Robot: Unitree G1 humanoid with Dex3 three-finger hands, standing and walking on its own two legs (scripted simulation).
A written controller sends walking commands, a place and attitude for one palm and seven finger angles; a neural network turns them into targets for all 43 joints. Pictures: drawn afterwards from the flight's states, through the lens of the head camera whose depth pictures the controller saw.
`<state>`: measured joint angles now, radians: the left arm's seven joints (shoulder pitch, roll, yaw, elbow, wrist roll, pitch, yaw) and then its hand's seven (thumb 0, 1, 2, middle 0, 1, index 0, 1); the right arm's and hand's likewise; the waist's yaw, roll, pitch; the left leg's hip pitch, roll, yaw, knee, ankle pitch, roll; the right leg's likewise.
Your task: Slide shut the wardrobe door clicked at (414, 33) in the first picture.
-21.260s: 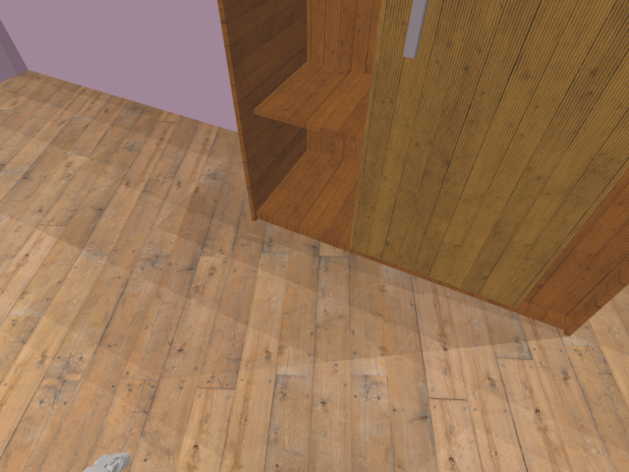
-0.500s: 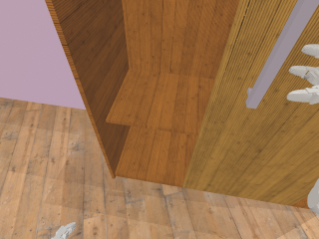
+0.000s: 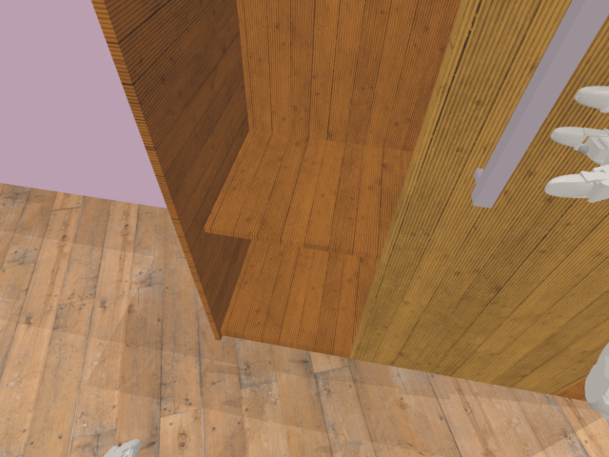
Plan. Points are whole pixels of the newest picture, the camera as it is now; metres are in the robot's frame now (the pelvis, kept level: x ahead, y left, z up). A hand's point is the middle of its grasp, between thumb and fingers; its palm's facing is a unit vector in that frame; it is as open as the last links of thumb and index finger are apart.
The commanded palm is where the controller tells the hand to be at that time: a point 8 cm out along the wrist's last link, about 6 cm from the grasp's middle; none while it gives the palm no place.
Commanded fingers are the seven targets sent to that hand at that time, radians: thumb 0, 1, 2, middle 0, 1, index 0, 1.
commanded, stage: feel for the door with the fingertips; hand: right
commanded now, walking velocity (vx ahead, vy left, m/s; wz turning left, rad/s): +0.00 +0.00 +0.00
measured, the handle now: (523, 106) +0.50 -0.21 +0.24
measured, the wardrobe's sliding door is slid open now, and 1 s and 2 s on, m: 0.45 0.45 0.45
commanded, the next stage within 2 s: slide the fingers in behind the handle in 0.72 s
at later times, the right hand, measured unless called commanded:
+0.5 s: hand (558, 144) +0.44 -0.23 +0.23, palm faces +0.12 +0.99 -0.01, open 14.0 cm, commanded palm +0.42 -0.28 +0.22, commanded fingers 0.00 0.50 -0.30 0.30 1.20 0.30 1.20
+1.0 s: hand (546, 134) +0.46 -0.23 +0.23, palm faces +0.10 +1.00 -0.02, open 13.8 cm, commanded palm +0.43 -0.27 +0.22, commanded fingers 0.00 0.50 -0.30 0.30 1.20 0.30 1.20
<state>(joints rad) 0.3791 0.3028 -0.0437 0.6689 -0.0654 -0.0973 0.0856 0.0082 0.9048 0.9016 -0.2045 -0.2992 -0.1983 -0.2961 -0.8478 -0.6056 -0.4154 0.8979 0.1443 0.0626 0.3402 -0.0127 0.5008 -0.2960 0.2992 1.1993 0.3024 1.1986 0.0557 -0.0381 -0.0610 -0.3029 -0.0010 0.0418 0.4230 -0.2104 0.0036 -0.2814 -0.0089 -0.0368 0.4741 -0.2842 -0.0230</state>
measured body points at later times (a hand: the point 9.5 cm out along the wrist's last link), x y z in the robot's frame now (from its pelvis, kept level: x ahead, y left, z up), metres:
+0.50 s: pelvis -0.01 +0.01 +0.00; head +0.00 +0.02 +0.45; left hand +0.09 +0.27 -0.11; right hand +0.43 -0.28 +0.23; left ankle +0.00 +0.12 -0.74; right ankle -0.03 -0.10 -0.74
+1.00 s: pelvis -0.01 +0.00 +0.00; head +0.01 +0.01 +0.45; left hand +0.02 +0.28 -0.12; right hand +0.45 -0.28 +0.23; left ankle +0.00 +0.12 -0.74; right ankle -0.03 -0.10 -0.74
